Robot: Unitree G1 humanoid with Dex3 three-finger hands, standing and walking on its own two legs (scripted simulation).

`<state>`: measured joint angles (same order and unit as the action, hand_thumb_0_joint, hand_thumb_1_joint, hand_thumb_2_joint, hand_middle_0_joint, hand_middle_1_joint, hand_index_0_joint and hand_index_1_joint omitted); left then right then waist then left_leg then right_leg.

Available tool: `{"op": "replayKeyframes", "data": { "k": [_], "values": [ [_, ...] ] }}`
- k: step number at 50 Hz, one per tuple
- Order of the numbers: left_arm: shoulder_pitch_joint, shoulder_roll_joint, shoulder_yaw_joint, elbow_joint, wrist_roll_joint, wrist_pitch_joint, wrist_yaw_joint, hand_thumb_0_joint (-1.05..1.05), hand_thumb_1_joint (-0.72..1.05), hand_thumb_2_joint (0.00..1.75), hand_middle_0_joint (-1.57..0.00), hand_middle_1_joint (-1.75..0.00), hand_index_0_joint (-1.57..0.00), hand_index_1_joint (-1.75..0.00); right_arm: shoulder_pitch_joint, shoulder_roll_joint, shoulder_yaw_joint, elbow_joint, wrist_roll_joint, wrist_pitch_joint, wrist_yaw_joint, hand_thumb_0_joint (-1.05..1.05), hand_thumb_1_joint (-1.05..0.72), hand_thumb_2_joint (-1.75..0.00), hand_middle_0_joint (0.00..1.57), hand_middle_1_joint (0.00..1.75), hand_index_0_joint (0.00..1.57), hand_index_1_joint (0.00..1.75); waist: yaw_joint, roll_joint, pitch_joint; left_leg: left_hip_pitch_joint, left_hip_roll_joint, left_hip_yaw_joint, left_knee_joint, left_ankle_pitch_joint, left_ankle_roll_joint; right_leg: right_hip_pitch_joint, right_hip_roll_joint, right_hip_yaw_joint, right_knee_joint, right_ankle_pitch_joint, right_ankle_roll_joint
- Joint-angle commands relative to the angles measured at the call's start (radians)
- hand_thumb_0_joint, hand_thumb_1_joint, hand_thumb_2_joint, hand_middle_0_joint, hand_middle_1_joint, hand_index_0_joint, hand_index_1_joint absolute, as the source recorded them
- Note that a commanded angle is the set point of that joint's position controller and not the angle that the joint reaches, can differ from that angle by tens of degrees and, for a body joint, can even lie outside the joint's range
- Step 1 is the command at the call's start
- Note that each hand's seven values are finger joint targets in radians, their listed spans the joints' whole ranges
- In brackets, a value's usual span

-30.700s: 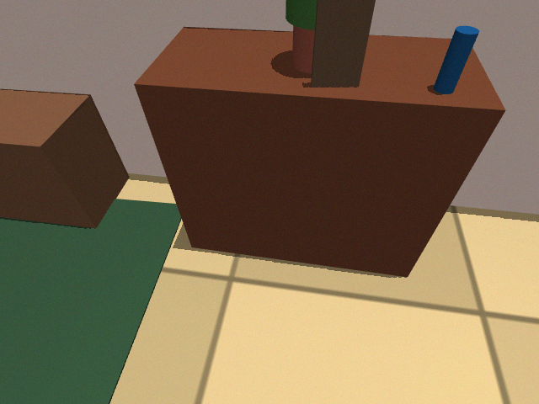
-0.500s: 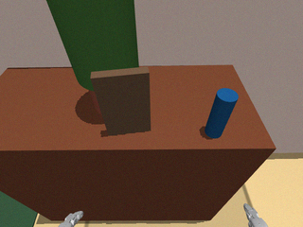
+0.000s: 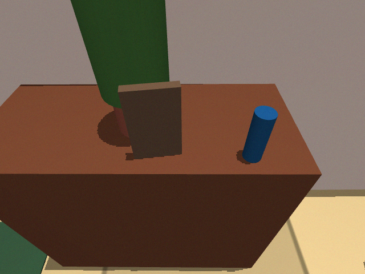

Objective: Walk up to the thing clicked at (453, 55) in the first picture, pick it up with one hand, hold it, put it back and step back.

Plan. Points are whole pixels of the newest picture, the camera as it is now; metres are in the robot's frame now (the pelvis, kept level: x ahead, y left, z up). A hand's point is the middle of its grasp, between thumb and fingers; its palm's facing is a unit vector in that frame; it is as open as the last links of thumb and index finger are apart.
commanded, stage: home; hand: right
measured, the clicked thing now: (258, 136) +0.42 -0.16 +0.09
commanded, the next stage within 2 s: stand in 1.06 s
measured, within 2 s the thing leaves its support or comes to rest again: neither
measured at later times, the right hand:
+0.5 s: hand out of the picture +0.08 -0.26 -0.16, palm faces -0.07 +0.94 -0.35, open 17.6 cm
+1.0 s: hand out of the picture +0.09 -0.26 -0.15, palm faces -0.06 +0.93 -0.36, open 17.6 cm
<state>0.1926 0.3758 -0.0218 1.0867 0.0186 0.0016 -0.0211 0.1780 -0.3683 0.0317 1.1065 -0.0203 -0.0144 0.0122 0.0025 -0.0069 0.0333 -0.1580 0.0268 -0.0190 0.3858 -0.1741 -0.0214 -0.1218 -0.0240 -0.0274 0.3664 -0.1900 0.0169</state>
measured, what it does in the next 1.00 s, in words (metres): stands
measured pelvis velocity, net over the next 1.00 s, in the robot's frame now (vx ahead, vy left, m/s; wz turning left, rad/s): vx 0.02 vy -0.01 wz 0.01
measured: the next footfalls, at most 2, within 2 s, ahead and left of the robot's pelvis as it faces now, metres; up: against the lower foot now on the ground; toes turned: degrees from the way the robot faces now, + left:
none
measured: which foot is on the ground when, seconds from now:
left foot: down 0.00-1.00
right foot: down 0.00-1.00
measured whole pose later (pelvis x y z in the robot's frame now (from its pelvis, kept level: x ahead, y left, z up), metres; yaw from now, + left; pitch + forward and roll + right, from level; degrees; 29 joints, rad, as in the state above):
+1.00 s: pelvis +0.02 -0.01 +0.00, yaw +1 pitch -3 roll +0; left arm 0.12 0.35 0.00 1.12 0.01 0.00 -0.01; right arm 0.12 -0.36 0.02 1.11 -0.01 -0.01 0.00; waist 0.01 0.00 0.05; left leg -0.13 0.03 -0.03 0.34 -0.17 -0.03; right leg -0.09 -0.02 -0.04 0.33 -0.19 0.01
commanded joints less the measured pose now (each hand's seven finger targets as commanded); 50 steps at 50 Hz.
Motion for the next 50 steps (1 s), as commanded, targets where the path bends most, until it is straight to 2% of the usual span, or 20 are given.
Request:
{"op": "replayKeyframes", "data": {
  "k": [1, 2, 8, 9, 10, 12, 16, 24, 28, 32, 35, 40, 41, 47, 50],
  "values": [
    [-0.039, 0.217, 0.049, -0.051, 0.004, -0.023, 0.018, 0.00, 0.90, 0.90, -0.20, -0.30, -0.20, -0.30, -0.064, -0.232, -0.048, -0.057, 0.001, -0.016, -0.013, 0.00, 0.60, -0.02, 0.05, 0.04, 0.05, 0.04, -0.002, 0.018, 0.019, -0.036, 0.080, -0.101, -0.105, -0.129, 0.056, -0.067, -0.080, 0.094, -0.109, -0.131, -0.041],
    [-0.041, 0.218, 0.051, -0.048, 0.005, -0.021, 0.018, 0.00, 0.90, 0.90, -0.20, -0.30, -0.20, -0.30, -0.052, -0.226, -0.047, -0.055, 0.002, -0.013, -0.013, 0.00, 0.59, -0.03, 0.05, 0.04, 0.05, 0.04, -0.006, 0.008, 0.033, -0.048, 0.078, -0.103, -0.113, -0.161, 0.056, -0.079, -0.080, 0.098, -0.114, -0.173, -0.043],
    [-0.035, 0.203, 0.053, -0.039, 0.000, -0.024, 0.017, 0.00, 0.90, 0.90, -0.20, -0.30, -0.20, -0.30, -0.057, -0.222, -0.050, -0.052, 0.003, -0.019, -0.016, 0.00, 0.60, -0.02, 0.05, 0.04, 0.05, 0.04, -0.003, 0.032, -0.008, -0.033, 0.087, -0.107, -0.111, -0.095, 0.057, -0.042, -0.086, 0.100, -0.092, -0.062, -0.043],
    [-0.036, 0.204, 0.055, -0.038, 0.001, -0.022, 0.018, 0.00, 0.90, 0.90, -0.20, -0.30, -0.20, -0.30, -0.060, -0.221, -0.050, -0.053, 0.003, -0.019, -0.017, 0.00, 0.61, -0.02, 0.04, 0.04, 0.04, 0.04, -0.003, 0.036, 0.006, -0.040, 0.088, -0.111, -0.119, -0.115, 0.053, -0.053, -0.081, 0.092, -0.090, -0.077, -0.042],
    [-0.037, 0.199, 0.054, -0.037, -0.001, -0.024, 0.018, 0.00, 0.90, 0.90, -0.20, -0.30, -0.20, -0.30, -0.065, -0.219, -0.051, -0.056, 0.004, -0.020, -0.017, 0.00, 0.61, -0.02, 0.04, 0.04, 0.04, 0.04, 0.001, 0.029, -0.015, -0.033, 0.091, -0.107, -0.106, -0.063, 0.056, -0.026, -0.090, 0.098, -0.091, -0.041, -0.043],
    [-0.041, 0.202, 0.055, -0.036, 0.000, -0.023, 0.020, 0.00, 0.90, 0.90, -0.20, -0.30, -0.20, -0.30, -0.063, -0.215, -0.051, -0.052, 0.005, -0.019, -0.018, 0.00, 0.60, -0.02, 0.05, 0.04, 0.05, 0.04, 0.000, 0.011, -0.013, -0.019, 0.088, -0.101, -0.100, -0.036, 0.052, -0.038, -0.090, 0.098, -0.093, -0.042, -0.043],
    [-0.044, 0.197, 0.054, -0.032, -0.004, -0.026, 0.022, 0.00, 0.90, 0.90, -0.20, -0.30, -0.20, -0.30, -0.064, -0.214, -0.049, -0.050, 0.006, -0.019, -0.019, 0.00, 0.59, -0.03, 0.05, 0.04, 0.05, 0.04, -0.001, 0.009, -0.037, -0.001, 0.090, -0.093, -0.087, 0.041, 0.054, -0.013, -0.097, 0.097, -0.090, 0.026, -0.041],
    [-0.056, 0.196, 0.054, -0.026, -0.004, -0.023, 0.023, 0.00, 0.90, 0.90, -0.20, -0.30, -0.20, -0.30, -0.078, -0.217, -0.050, -0.045, 0.009, -0.015, -0.019, 0.00, 0.59, -0.03, 0.05, 0.04, 0.05, 0.04, 0.000, 0.014, -0.018, 0.003, 0.088, -0.093, -0.091, 0.015, 0.046, -0.024, -0.095, 0.089, -0.102, -0.010, -0.038],
    [-0.073, 0.199, 0.059, -0.027, -0.006, -0.024, 0.024, 0.00, 0.90, 0.90, -0.20, -0.30, -0.20, -0.30, -0.079, -0.213, -0.048, -0.047, 0.008, -0.017, -0.021, 0.00, 0.59, -0.03, 0.05, 0.04, 0.05, 0.04, -0.001, 0.007, -0.038, 0.009, 0.092, -0.090, -0.091, 0.069, 0.046, 0.002, -0.101, 0.089, -0.085, 0.052, -0.037],
    [-0.076, 0.193, 0.057, -0.029, -0.008, -0.027, 0.025, 0.00, 0.90, 0.90, -0.20, -0.30, -0.20, -0.30, -0.081, -0.209, -0.048, -0.046, 0.009, -0.020, -0.022, 0.00, 0.59, -0.03, 0.05, 0.04, 0.05, 0.04, 0.003, 0.002, -0.078, 0.040, 0.102, -0.084, -0.068, 0.200, 0.046, 0.042, -0.106, 0.083, -0.073, 0.155, -0.033],
    [-0.077, 0.195, 0.059, -0.029, -0.008, -0.025, 0.027, 0.00, 0.90, 0.90, -0.20, -0.30, -0.20, -0.30, -0.084, -0.211, -0.049, -0.046, 0.010, -0.019, -0.025, 0.00, 0.59, -0.03, 0.05, 0.04, 0.05, 0.04, 0.003, 0.010, -0.076, 0.052, 0.101, -0.080, -0.068, 0.230, 0.040, 0.045, -0.105, 0.076, -0.070, 0.187, -0.031],
    [-0.089, 0.192, 0.061, -0.027, -0.007, -0.022, 0.028, 0.00, 0.90, 0.90, -0.20, -0.30, -0.20, -0.30, -0.088, -0.209, -0.051, -0.045, 0.010, -0.016, -0.026, 0.00, 0.57, -0.04, 0.05, 0.05, 0.05, 0.05, 0.002, 0.009, -0.059, 0.037, 0.100, -0.079, -0.075, 0.198, 0.039, 0.053, -0.105, 0.075, -0.084, 0.165, -0.029],
    [-0.085, 0.195, 0.062, -0.028, -0.007, -0.023, 0.029, 0.00, 0.90, 0.90, -0.20, -0.30, -0.20, -0.30, -0.092, -0.211, -0.053, -0.047, 0.008, -0.016, -0.026, 0.00, 0.58, -0.04, 0.05, 0.05, 0.05, 0.05, 0.005, 0.004, -0.075, 0.050, 0.102, -0.078, -0.066, 0.223, 0.039, 0.061, -0.109, 0.072, -0.081, 0.191, -0.029],
    [-0.098, 0.192, 0.066, -0.025, -0.006, -0.021, 0.027, 0.00, 0.90, 0.90, -0.20, -0.30, -0.20, -0.30, -0.091, -0.206, -0.052, -0.050, 0.008, -0.014, -0.026, 0.00, 0.58, -0.03, 0.05, 0.05, 0.05, 0.05, 0.004, 0.017, -0.039, 0.020, 0.099, -0.084, -0.091, 0.131, 0.039, 0.045, -0.106, 0.073, -0.097, 0.086, -0.032],
    [-0.099, 0.193, 0.066, -0.027, -0.007, -0.024, 0.025, 0.00, 0.90, 0.90, -0.20, -0.30, -0.20, -0.30, -0.088, -0.206, -0.054, -0.049, 0.008, -0.017, -0.026, 0.00, 0.59, -0.03, 0.05, 0.04, 0.05, 0.04, 0.001, 0.008, -0.051, 0.038, 0.099, -0.082, -0.086, 0.152, 0.039, 0.043, -0.108, 0.076, -0.098, 0.108, -0.033]
  ]
}}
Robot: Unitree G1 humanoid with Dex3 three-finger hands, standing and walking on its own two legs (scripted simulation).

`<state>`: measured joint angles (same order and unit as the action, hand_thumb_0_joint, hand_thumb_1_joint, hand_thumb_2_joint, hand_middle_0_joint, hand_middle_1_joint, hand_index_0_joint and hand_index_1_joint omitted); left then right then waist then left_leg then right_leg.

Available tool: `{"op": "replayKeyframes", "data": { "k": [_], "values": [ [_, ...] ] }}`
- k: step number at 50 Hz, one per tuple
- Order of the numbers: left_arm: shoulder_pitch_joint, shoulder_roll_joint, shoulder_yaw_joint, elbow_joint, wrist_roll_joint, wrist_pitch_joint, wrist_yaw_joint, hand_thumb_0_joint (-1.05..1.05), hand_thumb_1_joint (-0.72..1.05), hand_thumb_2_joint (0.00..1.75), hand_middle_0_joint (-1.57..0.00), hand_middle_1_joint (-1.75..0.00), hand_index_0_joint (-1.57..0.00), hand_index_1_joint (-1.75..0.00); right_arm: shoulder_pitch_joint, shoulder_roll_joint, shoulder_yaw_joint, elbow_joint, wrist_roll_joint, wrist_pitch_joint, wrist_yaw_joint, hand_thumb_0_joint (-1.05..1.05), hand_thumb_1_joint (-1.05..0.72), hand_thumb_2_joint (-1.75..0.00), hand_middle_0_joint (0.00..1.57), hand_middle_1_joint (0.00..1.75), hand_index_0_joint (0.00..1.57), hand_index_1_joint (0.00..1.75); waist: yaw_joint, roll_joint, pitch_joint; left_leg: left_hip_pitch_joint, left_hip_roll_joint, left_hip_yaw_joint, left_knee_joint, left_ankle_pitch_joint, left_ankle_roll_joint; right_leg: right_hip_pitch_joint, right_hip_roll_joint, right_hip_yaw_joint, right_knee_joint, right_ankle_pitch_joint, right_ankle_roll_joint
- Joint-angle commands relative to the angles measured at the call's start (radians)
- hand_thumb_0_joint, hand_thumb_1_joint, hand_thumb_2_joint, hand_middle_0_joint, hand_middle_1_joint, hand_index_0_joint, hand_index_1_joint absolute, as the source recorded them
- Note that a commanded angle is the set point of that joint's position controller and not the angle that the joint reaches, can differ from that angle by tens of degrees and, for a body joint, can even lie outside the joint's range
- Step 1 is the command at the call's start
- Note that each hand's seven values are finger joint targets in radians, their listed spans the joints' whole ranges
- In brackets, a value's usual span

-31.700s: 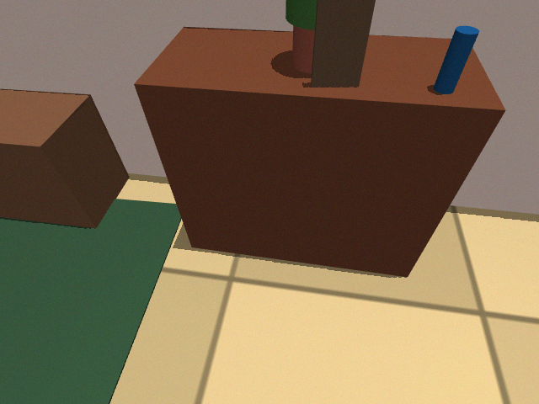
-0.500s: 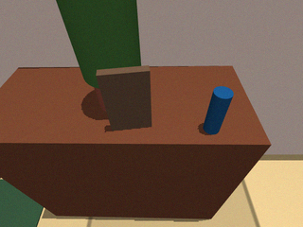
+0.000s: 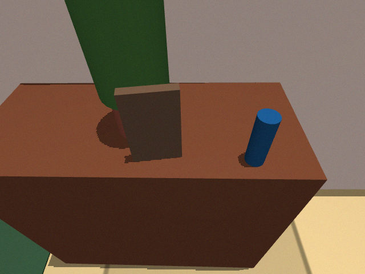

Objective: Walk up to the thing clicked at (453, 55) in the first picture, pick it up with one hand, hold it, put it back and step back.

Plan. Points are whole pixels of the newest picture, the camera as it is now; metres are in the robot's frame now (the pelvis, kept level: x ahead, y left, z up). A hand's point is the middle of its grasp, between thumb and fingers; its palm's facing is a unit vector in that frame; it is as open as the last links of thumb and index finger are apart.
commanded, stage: home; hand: right
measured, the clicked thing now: (260, 139) +0.40 -0.16 +0.09
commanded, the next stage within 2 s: stand in 0.06 s
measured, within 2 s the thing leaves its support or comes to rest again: neither
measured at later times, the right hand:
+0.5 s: hand out of the picture +0.07 -0.25 -0.16, palm faces -0.06 +0.94 -0.35, open 12.1 cm
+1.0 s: hand out of the picture +0.08 -0.25 -0.16, palm faces -0.06 +0.94 -0.34, open 7.4 cm
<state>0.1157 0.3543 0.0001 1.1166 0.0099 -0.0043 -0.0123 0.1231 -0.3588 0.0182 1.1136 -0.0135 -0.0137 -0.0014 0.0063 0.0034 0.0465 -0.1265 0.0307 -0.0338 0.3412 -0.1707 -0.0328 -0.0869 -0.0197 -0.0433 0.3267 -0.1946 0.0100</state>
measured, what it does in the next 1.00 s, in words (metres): stands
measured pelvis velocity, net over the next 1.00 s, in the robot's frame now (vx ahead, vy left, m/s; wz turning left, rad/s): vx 0.00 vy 0.00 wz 0.01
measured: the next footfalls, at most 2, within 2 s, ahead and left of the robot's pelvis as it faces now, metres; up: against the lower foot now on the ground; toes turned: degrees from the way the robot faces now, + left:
none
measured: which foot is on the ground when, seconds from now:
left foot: down 0.00-1.00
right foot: down 0.00-1.00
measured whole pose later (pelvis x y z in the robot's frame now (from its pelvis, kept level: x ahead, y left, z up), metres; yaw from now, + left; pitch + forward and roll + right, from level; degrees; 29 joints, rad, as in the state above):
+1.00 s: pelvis +0.00 +0.00 +0.00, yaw +1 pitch -2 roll +0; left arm 0.13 0.35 0.00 1.11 0.01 -0.01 -0.01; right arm 0.12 -0.35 0.01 1.12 -0.01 -0.01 0.00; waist 0.01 0.00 0.05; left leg -0.13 0.02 -0.04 0.33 -0.17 -0.03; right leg -0.09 -0.03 -0.05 0.32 -0.20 0.01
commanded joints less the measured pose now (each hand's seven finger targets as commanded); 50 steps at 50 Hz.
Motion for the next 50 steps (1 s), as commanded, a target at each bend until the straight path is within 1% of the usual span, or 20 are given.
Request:
{"op": "replayKeyframes", "data": {
  "k": [1, 4, 5, 6, 8, 10, 11, 12, 14, 15, 19, 21, 24, 26, 32, 37, 40, 43, 48, 50],
  "values": [
    [-0.025, 0.214, 0.044, -0.058, 0.003, -0.019, 0.016, 0.00, 0.90, 0.90, -0.20, -0.30, -0.20, -0.30, -0.032, -0.213, -0.038, -0.056, 0.002, -0.018, -0.011, 0.00, 0.59, -0.03, 0.05, 0.04, 0.05, 0.04, -0.003, 0.007, -0.063, 0.003, 0.096, -0.068, -0.045, 0.157, 0.049, 0.009, -0.113, 0.092, -0.058, 0.118, -0.027],
    [-0.025, 0.214, 0.045, -0.056, 0.003, -0.018, 0.017, 0.00, 0.90, 0.90, -0.20, -0.30, -0.20, -0.30, -0.038, -0.214, -0.041, -0.056, 0.003, -0.016, -0.011, 0.00, 0.58, -0.03, 0.05, 0.05, 0.05, 0.05, -0.002, 0.001, -0.049, -0.003, 0.094, -0.072, -0.052, 0.133, 0.048, -0.002, -0.109, 0.087, -0.065, 0.084, -0.026],
    [-0.022, 0.213, 0.045, -0.055, 0.004, -0.017, 0.017, 0.00, 0.90, 0.90, -0.20, -0.30, -0.20, -0.30, -0.040, -0.219, -0.043, -0.056, 0.001, -0.014, -0.012, 0.00, 0.58, -0.03, 0.05, 0.05, 0.05, 0.05, -0.001, -0.001, -0.048, -0.004, 0.093, -0.070, -0.050, 0.102, 0.050, -0.007, -0.109, 0.090, -0.071, 0.065, -0.026],
    [-0.024, 0.214, 0.044, -0.055, 0.003, -0.017, 0.017, 0.00, 0.90, 0.90, -0.20, -0.30, -0.20, -0.30, -0.037, -0.214, -0.043, -0.057, 0.002, -0.014, -0.012, 0.00, 0.58, -0.03, 0.05, 0.05, 0.05, 0.05, -0.003, -0.005, -0.056, -0.002, 0.095, -0.073, -0.051, 0.121, 0.050, 0.006, -0.112, 0.090, -0.070, 0.078, -0.028],
    [-0.019, 0.213, 0.045, -0.054, 0.004, -0.016, 0.016, 0.00, 0.90, 0.90, -0.20, -0.30, -0.20, -0.30, -0.032, -0.218, -0.043, -0.053, 0.001, -0.014, -0.012, 0.00, 0.57, -0.04, 0.05, 0.05, 0.05, 0.05, -0.004, 0.003, -0.045, -0.008, 0.090, -0.070, -0.055, 0.086, 0.051, -0.008, -0.109, 0.090, -0.075, 0.054, -0.029],
    [-0.017, 0.213, 0.045, -0.054, 0.002, -0.018, 0.016, 0.00, 0.90, 0.90, -0.20, -0.30, -0.20, -0.30, -0.029, -0.216, -0.043, -0.052, 0.003, -0.016, -0.010, 0.00, 0.41, -0.20, 0.20, 0.21, 0.20, 0.21, -0.004, 0.004, -0.060, -0.001, 0.093, -0.072, -0.053, 0.112, 0.051, 0.004, -0.113, 0.092, -0.069, 0.075, -0.031],
    [-0.020, 0.214, 0.046, -0.056, 0.001, -0.018, 0.016, 0.00, 0.90, 0.90, -0.20, -0.30, -0.20, -0.30, -0.028, -0.214, -0.042, -0.054, 0.001, -0.016, -0.010, 0.00, 0.33, -0.28, 0.20, 0.29, 0.20, 0.29, -0.003, 0.004, -0.068, -0.006, 0.094, -0.069, -0.051, 0.119, 0.053, 0.017, -0.117, 0.095, -0.065, 0.095, -0.030],
    [-0.019, 0.216, 0.046, -0.056, 0.002, -0.018, 0.017, 0.00, 0.90, 0.90, -0.20, -0.30, -0.20, -0.30, -0.029, -0.208, -0.041, -0.055, 0.002, -0.016, -0.010, 0.00, 0.25, -0.36, 0.20, 0.30, 0.20, 0.30, -0.003, 0.001, -0.058, -0.009, 0.092, -0.072, -0.057, 0.135, 0.048, 0.008, -0.112, 0.087, -0.063, 0.092, -0.028],
    [-0.014, 0.214, 0.045, -0.054, 0.002, -0.018, 0.016, 0.00, 0.90, 0.90, -0.20, -0.30, -0.20, -0.30, -0.027, -0.213, -0.040, -0.053, 0.002, -0.016, -0.011, 0.00, 0.09, -0.52, 0.20, 0.30, 0.20, 0.30, -0.003, 0.010, -0.048, -0.012, 0.091, -0.073, -0.060, 0.098, 0.050, 0.000, -0.113, 0.093, -0.069, 0.064, -0.028],
    [-0.012, 0.213, 0.045, -0.055, 0.002, -0.019, 0.015, 0.00, 0.90, 0.90, -0.20, -0.30, -0.20, -0.30, -0.028, -0.216, -0.041, -0.053, 0.002, -0.017, -0.011, 0.00, 0.01, -0.60, 0.20, 0.30, 0.20, 0.30, -0.002, 0.012, -0.061, -0.004, 0.094, -0.073, -0.055, 0.103, 0.054, 0.004, -0.116, 0.095, -0.067, 0.081, -0.028],
    [-0.012, 0.214, 0.046, -0.052, 0.002, -0.016, 0.016, 0.00, 0.90, 0.90, -0.20, -0.30, -0.20, -0.30, -0.026, -0.216, -0.041, -0.049, 0.003, -0.015, -0.012, 0.00, -0.31, -0.90, 0.20, 0.30, 0.20, 0.30, -0.001, 0.010, -0.043, -0.013, 0.093, -0.081, -0.066, 0.083, 0.050, -0.006, -0.110, 0.086, -0.062, 0.047, -0.027],
    [-0.007, 0.213, 0.045, -0.052, 0.003, -0.015, 0.015, 0.00, 0.90, 0.90, -0.20, -0.30, -0.20, -0.30, -0.028, -0.214, -0.043, -0.053, 0.002, -0.015, -0.012, 0.00, -0.47, -0.90, 0.20, 0.30, 0.20, 0.30, -0.001, -0.007, -0.058, 0.001, 0.094, -0.076, -0.053, 0.118, 0.052, -0.010, -0.113, 0.088, -0.063, 0.063, -0.030],
    [-0.012, 0.212, 0.044, -0.053, 0.001, -0.016, 0.015, 0.00, 0.90, 0.90, -0.20, -0.30, -0.20, -0.30, -0.022, -0.210, -0.041, -0.048, 0.002, -0.015, -0.010, 0.00, -0.71, -0.90, 0.20, 0.30, 0.20, 0.30, -0.006, 0.000, -0.042, -0.018, 0.088, -0.079, -0.063, 0.086, 0.047, -0.011, -0.112, 0.088, -0.066, 0.040, -0.029],
    [-0.005, 0.212, 0.043, -0.055, 0.002, -0.018, 0.016, 0.00, 0.90, 0.90, -0.20, -0.30, -0.20, -0.30, -0.027, -0.216, -0.044, -0.050, 0.002, -0.015, -0.009, 0.00, -0.87, -0.90, 0.20, 0.30, 0.20, 0.30, -0.002, 0.003, -0.052, -0.008, 0.092, -0.080, -0.055, 0.117, 0.049, -0.008, -0.114, 0.087, -0.065, 0.059, -0.027],
    [-0.009, 0.214, 0.044, -0.058, 0.000, -0.018, 0.018, 0.00, 0.90, 0.90, -0.20, -0.30, -0.20, -0.30, -0.024, -0.211, -0.043, -0.051, 0.002, -0.016, -0.011, 0.00, -0.90, -0.90, 0.20, 0.30, 0.20, 0.30, 0.000, 0.001, -0.084, 0.002, 0.096, -0.076, -0.041, 0.183, 0.050, 0.025, -0.121, 0.084, -0.047, 0.135, -0.028],
    [-0.005, 0.210, 0.042, -0.057, 0.001, -0.019, 0.019, 0.00, 0.90, 0.90, -0.20, -0.30, -0.20, -0.30, -0.032, -0.213, -0.044, -0.050, 0.003, -0.015, -0.011, 0.00, -0.90, -0.90, 0.20, 0.30, 0.20, 0.30, 0.000, 0.000, -0.068, 0.011, 0.097, -0.077, -0.042, 0.187, 0.048, 0.009, -0.115, 0.076, -0.052, 0.127, -0.025],
    [-0.009, 0.211, 0.042, -0.057, 0.000, -0.018, 0.019, 0.00, 0.90, 0.90, -0.20, -0.30, -0.20, -0.30, -0.027, -0.213, -0.044, -0.048, 0.002, -0.013, -0.011, 0.00, -0.90, -0.90, 0.20, 0.30, 0.20, 0.30, -0.001, 0.003, -0.057, 0.000, 0.092, -0.076, -0.049, 0.145, 0.048, 0.004, -0.117, 0.084, -0.061, 0.091, -0.026],
    [-0.011, 0.211, 0.042, -0.058, 0.001, -0.018, 0.017, 0.00, 0.90, 0.90, -0.20, -0.30, -0.20, -0.30, -0.026, -0.212, -0.043, -0.049, 0.002, -0.014, -0.011, 0.00, -0.90, -0.90, 0.20, 0.30, 0.20, 0.30, -0.002, 0.008, -0.056, -0.010, 0.091, -0.077, -0.055, 0.131, 0.046, 0.009, -0.118, 0.082, -0.059, 0.086, -0.025],
    [-0.013, 0.210, 0.041, -0.061, 0.003, -0.021, 0.019, 0.00, 0.90, 0.90, -0.20, -0.30, -0.20, -0.30, -0.029, -0.207, -0.045, -0.051, 0.003, -0.013, -0.009, 0.00, -0.90, -0.90, 0.20, 0.30, 0.20, 0.30, -0.005, -0.007, -0.064, 0.009, 0.095, -0.079, -0.048, 0.160, 0.047, 0.001, -0.117, 0.078, -0.062, 0.096, -0.025],
    [-0.012, 0.213, 0.043, -0.061, 0.001, -0.023, 0.019, 0.00, 0.90, 0.90, -0.20, -0.30, -0.20, -0.30, -0.030, -0.211, -0.047, -0.051, 0.003, -0.014, -0.009, 0.00, -0.90, -0.90, 0.20, 0.30, 0.20, 0.30, -0.003, -0.006, -0.077, 0.018, 0.094, -0.074, -0.039, 0.180, 0.048, 0.013, -0.120, 0.080, -0.058, 0.130, -0.024]
  ]
}}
